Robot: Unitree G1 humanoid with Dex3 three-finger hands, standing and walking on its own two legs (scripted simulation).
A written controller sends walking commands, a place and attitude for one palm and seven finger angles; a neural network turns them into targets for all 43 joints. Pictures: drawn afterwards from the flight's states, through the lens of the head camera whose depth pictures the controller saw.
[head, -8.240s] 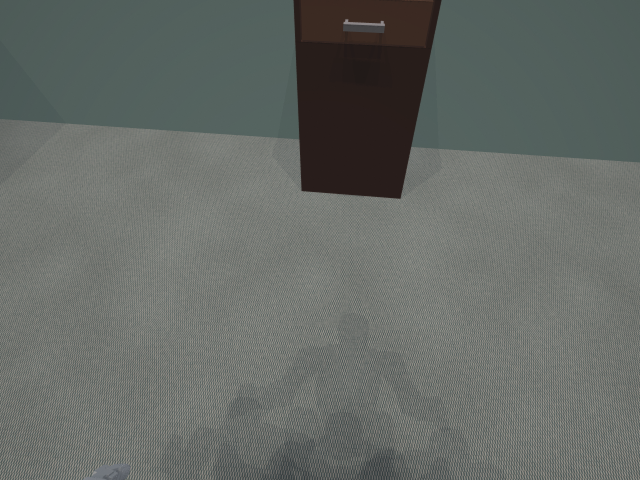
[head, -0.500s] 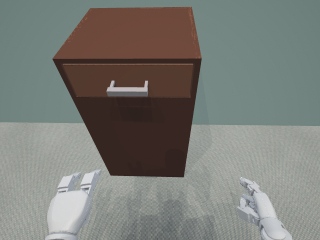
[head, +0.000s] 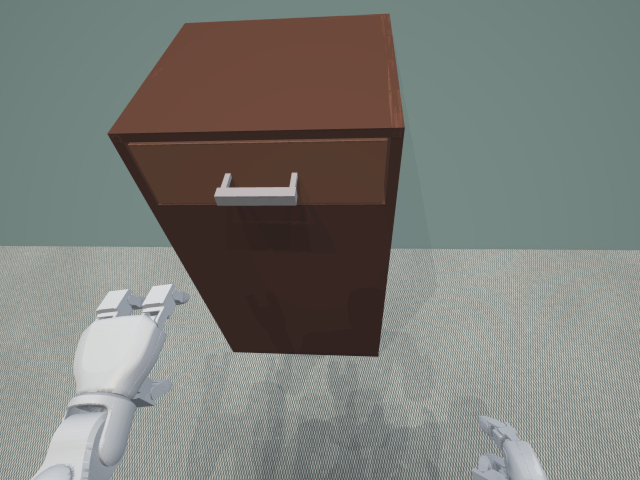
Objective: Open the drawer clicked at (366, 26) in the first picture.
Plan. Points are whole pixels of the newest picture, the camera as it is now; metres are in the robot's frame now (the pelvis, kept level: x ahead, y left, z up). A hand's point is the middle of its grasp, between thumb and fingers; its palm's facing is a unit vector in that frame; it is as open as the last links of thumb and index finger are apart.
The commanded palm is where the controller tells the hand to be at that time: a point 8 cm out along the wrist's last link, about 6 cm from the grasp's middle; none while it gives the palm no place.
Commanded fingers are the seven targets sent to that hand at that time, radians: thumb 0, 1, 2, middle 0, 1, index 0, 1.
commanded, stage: raise the hand with hooked fingers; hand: left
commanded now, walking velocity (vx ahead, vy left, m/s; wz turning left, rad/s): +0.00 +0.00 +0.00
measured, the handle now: (258, 187) +0.56 +0.18 +0.03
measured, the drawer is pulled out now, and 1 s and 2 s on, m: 0.00 0.00 0.00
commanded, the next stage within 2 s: move the hooked fingers above the handle in 1.00 s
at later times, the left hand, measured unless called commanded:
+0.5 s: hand (117, 274) +0.30 +0.27 +0.12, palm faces +0.08 -0.07 -0.99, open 13.7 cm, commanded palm +0.27 +0.27 +0.18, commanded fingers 0.00 -0.50 0.30 -0.30 -1.20 -0.30 -1.20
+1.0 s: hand (109, 269) +0.30 +0.27 +0.14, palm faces +0.10 -0.07 -0.99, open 13.8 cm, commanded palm +0.27 +0.27 +0.19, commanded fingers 0.00 -0.50 0.30 -0.30 -1.20 -0.30 -1.20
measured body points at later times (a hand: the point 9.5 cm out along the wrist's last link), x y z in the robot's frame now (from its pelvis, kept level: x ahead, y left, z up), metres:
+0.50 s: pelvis +0.01 +0.03 +0.02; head +0.02 -0.01 +0.46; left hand +0.29 +0.27 +0.17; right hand +0.23 -0.17 -0.09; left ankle +0.00 +0.12 -0.72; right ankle -0.02 -0.09 -0.72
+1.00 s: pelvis -0.01 +0.03 +0.02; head +0.01 -0.01 +0.47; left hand +0.29 +0.27 +0.19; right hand +0.18 -0.20 -0.10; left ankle +0.00 +0.12 -0.72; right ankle -0.02 -0.09 -0.72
